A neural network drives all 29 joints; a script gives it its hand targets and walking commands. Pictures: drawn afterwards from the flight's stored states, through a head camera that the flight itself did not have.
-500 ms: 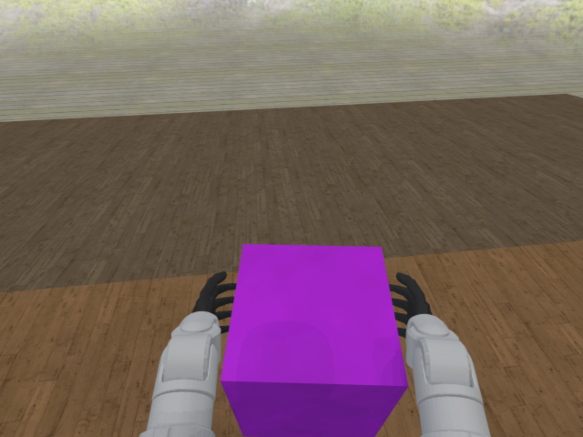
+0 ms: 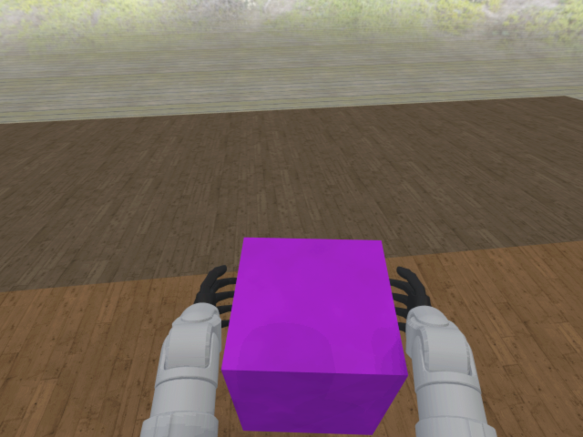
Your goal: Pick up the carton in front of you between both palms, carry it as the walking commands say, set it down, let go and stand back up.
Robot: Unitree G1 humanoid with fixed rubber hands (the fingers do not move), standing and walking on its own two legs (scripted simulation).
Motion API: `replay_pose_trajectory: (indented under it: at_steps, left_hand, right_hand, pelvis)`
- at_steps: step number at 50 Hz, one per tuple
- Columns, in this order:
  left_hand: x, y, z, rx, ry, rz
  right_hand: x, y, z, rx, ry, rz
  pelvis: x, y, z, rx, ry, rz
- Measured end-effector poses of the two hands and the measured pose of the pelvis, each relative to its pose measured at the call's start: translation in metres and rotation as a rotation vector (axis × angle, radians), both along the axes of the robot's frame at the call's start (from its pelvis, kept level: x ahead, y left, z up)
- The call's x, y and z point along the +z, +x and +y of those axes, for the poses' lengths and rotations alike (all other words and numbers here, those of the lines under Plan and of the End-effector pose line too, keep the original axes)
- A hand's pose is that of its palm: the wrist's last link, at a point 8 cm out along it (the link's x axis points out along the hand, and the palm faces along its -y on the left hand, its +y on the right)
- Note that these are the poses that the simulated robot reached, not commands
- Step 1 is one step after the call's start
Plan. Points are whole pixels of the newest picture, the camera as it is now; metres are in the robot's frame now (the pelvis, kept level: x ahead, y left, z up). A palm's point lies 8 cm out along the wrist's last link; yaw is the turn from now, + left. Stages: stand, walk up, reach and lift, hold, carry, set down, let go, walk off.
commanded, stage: hold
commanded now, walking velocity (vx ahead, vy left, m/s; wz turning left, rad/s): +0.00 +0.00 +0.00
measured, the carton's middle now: (309, 338) +0.30 +0.00 -0.02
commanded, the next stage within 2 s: carry in 0.18 s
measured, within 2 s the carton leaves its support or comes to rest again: neither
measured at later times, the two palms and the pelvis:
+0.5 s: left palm (215, 274) +0.35 +0.15 +0.07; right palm (410, 274) +0.36 -0.15 +0.07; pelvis +0.08 +0.00 -0.02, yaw +1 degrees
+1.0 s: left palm (221, 180) +0.60 +0.18 +0.07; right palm (365, 178) +0.62 -0.12 +0.07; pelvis +0.34 +0.02 -0.03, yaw +0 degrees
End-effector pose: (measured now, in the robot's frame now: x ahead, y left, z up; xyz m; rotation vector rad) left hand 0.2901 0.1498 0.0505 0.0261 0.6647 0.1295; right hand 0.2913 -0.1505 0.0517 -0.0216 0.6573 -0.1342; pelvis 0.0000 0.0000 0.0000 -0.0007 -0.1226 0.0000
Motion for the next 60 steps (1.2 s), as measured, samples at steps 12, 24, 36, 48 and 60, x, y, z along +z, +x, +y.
replay_pose_trajectory:
  at_steps: [12, 24, 36, 48, 60]
  left_hand:
    - [0.0, 0.006, 0.0, -0.003, 0.008, -0.008]
    - [0.016, 0.057, -0.004, 0.03, -0.021, -0.041]
    - [0.011, 0.15, -0.01, 0.031, -0.043, 0.048]
    - [0.028, 0.28, 0.026, 0.116, -0.06, 0.015]
    - [0.01, 0.441, 0.028, -0.041, -0.054, 0.126]
  right_hand:
    - [0.0, 0.006, 0.0, 0.005, -0.004, -0.008]
    - [0.015, 0.06, -0.004, -0.005, 0.027, -0.041]
    - [0.005, 0.143, -0.01, -0.067, 0.077, 0.048]
    - [0.026, 0.298, 0.027, 0.014, 0.07, 0.019]
    - [0.01, 0.413, 0.03, -0.135, 0.05, 0.122]
  pelvis:
    - [-0.003, 0.009, 0.0, -0.003, 0.001, 0.059]
    - [-0.02, 0.069, -0.003, 0.021, -0.008, 0.181]
    - [-0.022, 0.172, -0.005, 0.024, -0.024, 0.216]
    - [-0.014, 0.312, 0.012, 0.016, 0.034, 0.214]
    - [-0.004, 0.455, 0.052, -0.058, -0.001, 0.189]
